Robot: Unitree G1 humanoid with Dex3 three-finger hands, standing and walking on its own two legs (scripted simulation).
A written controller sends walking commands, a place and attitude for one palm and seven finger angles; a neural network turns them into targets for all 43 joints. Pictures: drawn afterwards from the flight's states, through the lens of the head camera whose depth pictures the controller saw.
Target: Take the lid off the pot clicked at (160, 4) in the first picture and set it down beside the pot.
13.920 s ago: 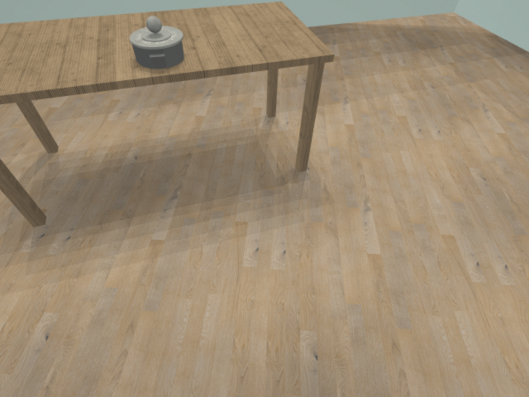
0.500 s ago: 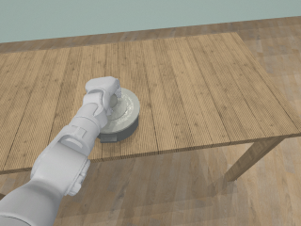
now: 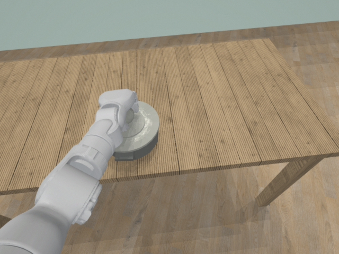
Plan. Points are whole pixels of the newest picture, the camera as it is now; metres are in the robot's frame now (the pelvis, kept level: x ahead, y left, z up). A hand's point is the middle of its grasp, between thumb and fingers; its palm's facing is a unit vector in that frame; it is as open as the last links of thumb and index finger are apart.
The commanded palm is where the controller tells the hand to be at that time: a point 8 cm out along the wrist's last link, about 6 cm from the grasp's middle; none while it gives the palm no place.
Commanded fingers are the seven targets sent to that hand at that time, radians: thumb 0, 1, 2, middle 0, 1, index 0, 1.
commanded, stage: close the fingers and squeeze the knob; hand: left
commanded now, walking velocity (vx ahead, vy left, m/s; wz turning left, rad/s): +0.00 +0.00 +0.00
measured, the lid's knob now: (124, 114) +0.48 +0.11 +0.03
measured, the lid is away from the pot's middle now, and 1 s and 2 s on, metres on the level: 0.01 0.00 0.02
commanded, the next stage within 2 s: lift the lid straight up in 0.32 s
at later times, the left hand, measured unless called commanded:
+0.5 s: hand (122, 119) +0.45 +0.11 +0.04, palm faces -0.36 -0.07 -0.93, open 8.1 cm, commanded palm +0.46 +0.11 +0.11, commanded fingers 0.00 0.65 0.96 -0.77 -1.04 -0.76 -1.03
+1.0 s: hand (120, 109) +0.46 +0.11 +0.08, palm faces -0.32 -0.08 -0.94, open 8.1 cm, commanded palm +0.46 +0.11 +0.15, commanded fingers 0.00 0.66 0.96 -0.77 -1.04 -0.76 -1.03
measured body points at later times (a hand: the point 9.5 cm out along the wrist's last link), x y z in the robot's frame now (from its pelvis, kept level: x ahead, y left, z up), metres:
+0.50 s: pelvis +0.00 +0.00 +0.00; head +0.05 -0.03 +0.45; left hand +0.47 +0.11 +0.10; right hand +0.07 -0.26 -0.14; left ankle +0.01 +0.09 -0.73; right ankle -0.04 -0.11 -0.73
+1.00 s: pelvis +0.00 +0.00 +0.00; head +0.04 -0.03 +0.45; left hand +0.47 +0.11 +0.13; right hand +0.07 -0.26 -0.14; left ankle +0.01 +0.09 -0.73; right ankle -0.04 -0.11 -0.73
